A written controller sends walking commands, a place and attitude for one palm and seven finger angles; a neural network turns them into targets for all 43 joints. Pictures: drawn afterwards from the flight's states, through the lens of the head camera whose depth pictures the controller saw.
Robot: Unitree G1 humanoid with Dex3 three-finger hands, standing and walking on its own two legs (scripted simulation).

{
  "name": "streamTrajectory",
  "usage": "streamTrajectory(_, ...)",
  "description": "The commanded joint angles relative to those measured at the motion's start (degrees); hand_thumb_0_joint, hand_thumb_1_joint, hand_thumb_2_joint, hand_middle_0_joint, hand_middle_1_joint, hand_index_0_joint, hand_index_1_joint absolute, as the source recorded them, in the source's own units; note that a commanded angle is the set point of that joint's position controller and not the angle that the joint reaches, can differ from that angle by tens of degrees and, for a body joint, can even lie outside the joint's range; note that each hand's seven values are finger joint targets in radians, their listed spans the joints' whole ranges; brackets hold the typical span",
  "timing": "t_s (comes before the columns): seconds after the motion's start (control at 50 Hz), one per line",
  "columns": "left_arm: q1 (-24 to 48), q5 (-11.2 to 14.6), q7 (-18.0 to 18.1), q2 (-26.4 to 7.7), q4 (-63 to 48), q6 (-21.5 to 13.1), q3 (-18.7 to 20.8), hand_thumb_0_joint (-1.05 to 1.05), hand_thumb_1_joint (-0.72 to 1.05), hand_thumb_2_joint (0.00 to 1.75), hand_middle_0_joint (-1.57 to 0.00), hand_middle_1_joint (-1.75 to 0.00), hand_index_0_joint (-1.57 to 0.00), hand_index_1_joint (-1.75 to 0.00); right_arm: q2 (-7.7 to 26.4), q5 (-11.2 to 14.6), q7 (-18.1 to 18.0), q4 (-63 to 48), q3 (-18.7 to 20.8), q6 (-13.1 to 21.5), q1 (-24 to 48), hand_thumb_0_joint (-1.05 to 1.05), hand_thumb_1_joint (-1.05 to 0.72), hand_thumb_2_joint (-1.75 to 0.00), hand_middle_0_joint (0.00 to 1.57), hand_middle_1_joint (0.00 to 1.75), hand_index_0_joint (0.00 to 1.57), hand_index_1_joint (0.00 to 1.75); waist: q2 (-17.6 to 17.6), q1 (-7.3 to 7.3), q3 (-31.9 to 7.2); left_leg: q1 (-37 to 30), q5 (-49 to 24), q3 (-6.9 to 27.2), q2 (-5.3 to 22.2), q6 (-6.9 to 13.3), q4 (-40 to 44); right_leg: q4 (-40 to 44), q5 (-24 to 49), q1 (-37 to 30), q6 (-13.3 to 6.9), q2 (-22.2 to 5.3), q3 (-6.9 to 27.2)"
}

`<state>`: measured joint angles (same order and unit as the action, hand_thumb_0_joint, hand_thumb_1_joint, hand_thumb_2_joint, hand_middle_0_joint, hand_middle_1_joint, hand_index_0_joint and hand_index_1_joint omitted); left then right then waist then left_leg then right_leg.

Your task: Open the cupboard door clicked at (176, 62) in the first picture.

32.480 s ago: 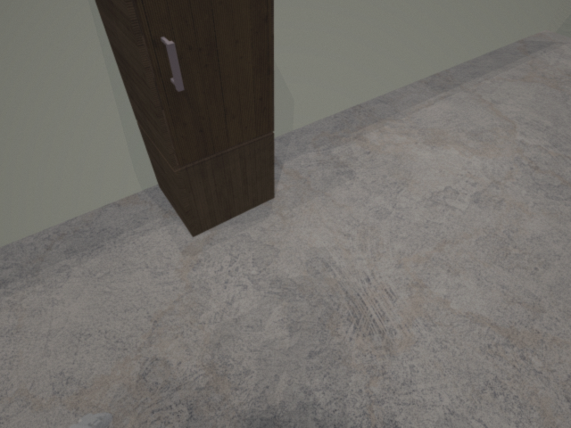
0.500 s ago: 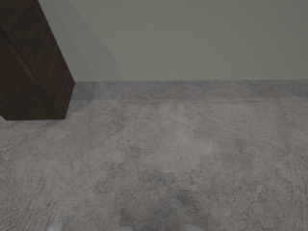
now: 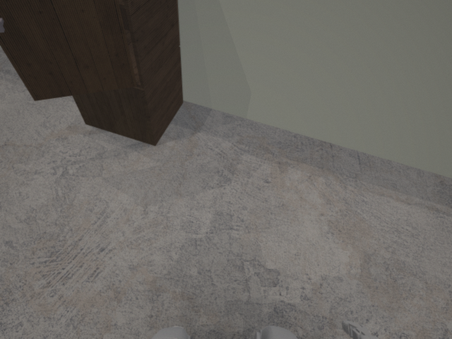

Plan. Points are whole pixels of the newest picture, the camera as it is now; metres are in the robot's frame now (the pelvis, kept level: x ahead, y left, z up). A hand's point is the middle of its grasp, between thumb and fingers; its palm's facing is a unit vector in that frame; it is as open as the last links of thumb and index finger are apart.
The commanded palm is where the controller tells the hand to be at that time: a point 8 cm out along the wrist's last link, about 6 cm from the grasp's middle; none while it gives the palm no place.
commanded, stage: turn to face it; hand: left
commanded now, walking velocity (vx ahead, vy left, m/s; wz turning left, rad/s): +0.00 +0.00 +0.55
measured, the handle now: out of the picture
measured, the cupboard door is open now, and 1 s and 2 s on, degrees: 37 37 37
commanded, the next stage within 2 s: take the last steps up to it in 0.48 s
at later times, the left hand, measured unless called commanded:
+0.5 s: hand out of the picture +0.01 +0.16 -0.15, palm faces +0.26 -0.94 -0.22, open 7.4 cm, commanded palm none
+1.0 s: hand out of the picture +0.05 +0.21 -0.15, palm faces +0.41 -0.88 -0.23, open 7.4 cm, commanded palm none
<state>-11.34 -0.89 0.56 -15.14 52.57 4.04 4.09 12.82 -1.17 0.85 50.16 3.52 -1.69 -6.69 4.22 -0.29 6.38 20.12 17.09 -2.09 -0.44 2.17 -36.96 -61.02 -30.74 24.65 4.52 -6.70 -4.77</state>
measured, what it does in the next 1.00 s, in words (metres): steps on the spot, turning left: right foot, then left foot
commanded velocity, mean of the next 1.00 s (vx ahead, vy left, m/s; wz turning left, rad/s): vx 0.13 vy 0.07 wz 0.30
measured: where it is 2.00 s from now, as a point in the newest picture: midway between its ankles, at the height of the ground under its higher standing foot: (153, 293)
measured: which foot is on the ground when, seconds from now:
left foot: down 0.00-0.26, up 0.28-0.58, down 0.60-0.96, up 0.98-1.00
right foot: up 0.00-0.24, down 0.26-0.60, up 0.62-0.94, down 0.96-1.00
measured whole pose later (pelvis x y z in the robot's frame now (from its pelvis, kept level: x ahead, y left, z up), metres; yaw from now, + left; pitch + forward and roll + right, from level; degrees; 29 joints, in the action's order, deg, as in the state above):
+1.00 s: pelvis +0.05 +0.00 +0.00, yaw +23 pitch +0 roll +1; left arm -10.9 -1.6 -1.2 -11.7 54.4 -1.3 3.6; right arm 11.1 -1.1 0.4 58.9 2.7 -1.2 -17.6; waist -0.7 -0.4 2.4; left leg 16.8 25.1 0.9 -2.9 1.9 -40.8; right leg -32.9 -17.9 14.8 0.4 -3.7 -5.3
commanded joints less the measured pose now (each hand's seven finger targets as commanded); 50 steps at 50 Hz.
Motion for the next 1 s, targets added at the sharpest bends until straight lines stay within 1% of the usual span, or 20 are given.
streamTrajectory(0.0,1.7,-0.2,-0.3,-3.8,-6.0,-2.1,1.2,0.00,0.90,0.90,-0.20,-0.30,-0.20,-0.30,11.8,-0.3,-1.6,-2.6,2.5,0.9,-1.7,0.00,-0.90,-0.90,0.20,0.30,0.20,0.30,-13.0,1.06,-8.3,-7.7,-14.0,16.7,13.6,6.6,18.2,-2.8,6.2,5.3,0.1,0.6,4.7)
streamTrajectory(0.14,1.0,0.1,0.0,-2.7,-6.5,-2.5,0.7,0.00,0.90,0.90,-0.20,-0.30,-0.20,-0.30,12.2,-0.6,-1.2,-2.3,3.1,0.1,-2.1,0.00,-0.90,-0.90,0.20,0.30,0.20,0.30,-13.8,1.34,-8.9,-5.2,-10.4,20.5,12.0,6.7,17.2,16.8,5.5,-4.4,-0.7,5.2,2.4)
streamTrajectory(0.2,-4.0,0.2,0.4,-3.9,-5.1,-3.5,1.0,0.00,0.90,0.90,-0.20,-0.30,-0.20,-0.30,10.8,0.1,-1.1,-2.8,3.1,-0.1,-0.4,0.00,-0.90,-0.90,0.20,0.30,0.20,0.30,-11.6,-1.20,-10.4,0.0,-13.0,19.4,8.7,4.1,11.5,32.9,14.9,-16.8,-1.4,6.1,2.0)
streamTrajectory(0.22,-6.0,-0.1,0.8,-6.4,-4.8,-4.0,1.6,0.00,0.90,0.90,-0.20,-0.30,-0.20,-0.30,8.6,0.5,-0.8,-3.3,2.8,-0.1,-0.2,0.00,-0.90,-0.90,0.20,0.30,0.20,0.30,-5.6,-2.37,-10.7,6.2,-6.9,16.7,5.1,1.3,5.5,40.7,14.4,-23.4,-3.1,0.0,8.1)
streamTrajectory(0.24,-6.7,-1.0,1.2,-11.1,-4.7,-4.4,2.6,0.00,0.90,0.90,-0.20,-0.30,-0.20,-0.30,5.0,0.8,-0.5,-4.4,2.2,0.0,-0.5,0.00,-0.90,-0.90,0.20,0.30,0.20,0.30,9.7,-2.68,-9.6,14.8,8.0,6.2,-3.2,-3.3,-6.8,45.9,16.6,-25.8,-8.8,-14.5,23.0)
streamTrajectory(0.26,-5.7,-0.9,1.1,-12.3,-5.5,-4.3,2.1,0.00,0.90,0.90,-0.20,-0.30,-0.20,-0.30,6.0,0.4,-0.2,-5.2,2.2,0.0,1.2,0.00,-0.90,-0.90,0.20,0.30,0.20,0.30,9.9,-2.98,-7.7,13.8,17.6,5.1,-3.0,-3.6,-20.0,46.7,22.1,-18.4,-13.8,-21.2,25.2)
streamTrajectory(0.36,-1.7,-0.5,1.4,-6.1,-5.2,-5.0,0.6,0.00,0.90,0.90,-0.20,-0.30,-0.20,-0.30,4.0,0.5,0.2,-1.3,1.4,-1.1,0.9,0.00,-0.90,-0.90,0.20,0.30,0.20,0.30,7.8,-0.04,-6.1,12.1,9.4,2.7,0.7,-5.3,-26.1,39.8,45.7,-19.3,-11.4,-10.8,7.5)
streamTrajectory(0.46,-6.8,-0.9,1.3,-8.5,-2.0,-5.0,1.4,0.00,0.90,0.90,-0.20,-0.30,-0.20,-0.30,2.1,0.9,0.2,-0.6,0.3,-0.5,3.9,0.00,-0.90,-0.90,0.20,0.30,0.20,0.30,7.6,-2.44,-7.2,4.6,10.1,-1.6,-0.4,-4.9,-8.1,37.1,51.7,-22.3,-11.6,-11.8,6.1)
streamTrajectory(0.52,-5.4,-0.4,1.1,-8.3,-0.8,-4.6,1.5,0.00,0.90,0.90,-0.20,-0.30,-0.20,-0.30,2.8,0.7,-0.2,1.3,0.1,0.3,-0.3,0.00,-0.90,-0.90,0.20,0.30,0.20,0.30,6.9,-0.04,-7.9,-5.7,-0.6,-2.7,-1.1,-4.1,6.9,32.6,45.2,-18.1,-8.1,-9.9,3.0)
streamTrajectory(0.54,-4.8,0.1,0.9,-7.6,-0.9,-4.3,1.3,0.00,0.90,0.90,-0.20,-0.30,-0.20,-0.30,4.6,0.6,-0.3,2.0,0.4,0.7,-2.6,0.00,-0.90,-0.90,0.20,0.30,0.20,0.30,2.9,1.32,-8.8,-12.5,-8.0,-1.1,0.9,-3.1,13.1,28.4,40.1,-13.8,-5.7,-8.7,1.5)
streamTrajectory(0.58,-4.6,0.7,0.6,-1.5,-3.0,-3.5,-0.2,0.00,0.90,0.90,-0.20,-0.30,-0.20,-0.30,13.2,-0.3,-1.0,2.5,2.2,0.9,-7.4,0.00,-0.90,-0.90,0.20,0.30,0.20,0.30,-21.1,3.19,-12.1,-20.0,-32.0,22.2,22.0,8.8,16.5,12.1,-5.5,0.8,-0.5,0.6,-2.0)
streamTrajectory(0.64,2.6,-0.3,-0.1,-2.3,-2.8,-2.9,0.3,0.00,0.90,0.90,-0.20,-0.30,-0.20,-0.30,11.0,-0.6,-2.3,2.9,1.6,1.2,-7.7,0.00,-0.90,-0.90,0.20,0.30,0.20,0.30,-18.2,3.70,-7.0,-13.9,-9.5,22.5,18.1,10.9,20.1,-2.7,-1.7,8.1,-2.2,1.3,3.7)
streamTrajectory(0.68,1.0,-0.5,-1.1,-1.4,-1.4,-3.4,0.4,0.00,0.90,0.90,-0.20,-0.30,-0.20,-0.30,8.9,-0.5,-2.3,2.6,0.9,2.2,-6.2,0.00,-0.90,-0.90,0.20,0.30,0.20,0.30,-13.8,1.48,-6.2,-12.7,-6.1,18.6,14.8,9.1,21.5,-2.4,3.9,7.5,-2.6,1.3,3.4)
streamTrajectory(0.8,2.7,-0.5,-1.8,-0.5,-1.4,-4.2,0.1,0.00,0.90,0.90,-0.20,-0.30,-0.20,-0.30,8.5,-0.3,-1.9,3.9,0.9,2.9,-8.8,0.00,-0.90,-0.90,0.20,0.30,0.20,0.30,-12.5,1.59,-4.8,-10.6,0.9,16.9,12.2,9.2,23.5,11.9,5.5,2.2,-2.6,2.5,0.5)
streamTrajectory(0.86,0.8,-0.5,-1.8,-0.1,-1.2,-4.6,0.2,0.00,0.90,0.90,-0.20,-0.30,-0.20,-0.30,8.4,-0.4,-1.6,4.2,1.1,2.7,-8.5,0.00,-0.90,-0.90,0.20,0.30,0.20,0.30,-11.2,0.34,-5.1,-7.2,4.6,17.1,11.2,8.8,22.3,21.5,6.8,-5.7,-2.9,4.2,-0.9)
streamTrajectory(0.9,-6.3,-0.6,-1.6,-1.2,1.1,-5.3,0.9,0.00,0.90,0.90,-0.20,-0.30,-0.20,-0.30,7.8,0.1,-1.4,4.0,1.1,2.6,-6.3,0.00,-0.90,-0.90,0.20,0.30,0.20,0.30,-7.4,-3.69,-5.8,2.5,8.2,13.6,7.4,6.0,14.7,33.1,12.7,-21.6,-3.2,4.7,-1.0)
streamTrajectory(0.92,-11.0,-1.0,-1.1,-3.9,2.5,-5.9,1.7,0.00,0.90,0.90,-0.20,-0.30,-0.20,-0.30,5.2,0.5,-1.1,3.5,0.7,2.8,-5.9,0.00,-0.90,-0.90,0.20,0.30,0.20,0.30,0.9,-5.84,-6.0,12.2,11.3,8.2,2.2,2.8,5.3,40.6,6.7,-32.0,-4.8,-1.9,6.5)
streamTrajectory(0.94,-15.3,-1.3,-0.4,-9.5,3.3,-6.2,2.8,0.00,0.90,0.90,-0.20,-0.30,-0.20,-0.30,2.2,0.7,-0.7,1.4,0.2,3.0,-4.9,0.00,-0.90,-0.90,0.20,0.30,0.20,0.30,16.3,-7.68,-4.7,23.4,17.1,0.5,-3.1,-0.9,-11.0,50.5,-3.9,-36.4,-10.8,-19.4,28.8)
streamTrajectory(0.96,-15.9,-0.5,-0.2,-10.3,3.1,-5.7,2.6,0.00,0.90,0.90,-0.20,-0.30,-0.20,-0.30,5.6,-0.5,-0.2,-0.2,0.7,2.5,-0.9,0.00,-0.90,-0.90,0.20,0.30,0.20,0.30,9.4,-7.72,-0.9,24.5,16.2,4.6,-0.3,-1.4,-21.7,55.4,-10.8,-27.3,-14.7,-24.4,35.2)
streamTrajectory(0.98,-12.6,-0.5,0.2,-8.9,2.6,-6.3,2.3,0.00,0.90,0.90,-0.20,-0.30,-0.20,-0.30,5.1,-0.6,0.0,0.5,1.2,2.1,-0.3,0.00,-0.90,-0.90,0.20,0.30,0.20,0.30,8.8,-5.30,1.8,24.4,10.2,6.7,2.1,-1.8,-27.2,55.9,-13.8,-20.7,-14.7,-22.4,35.9)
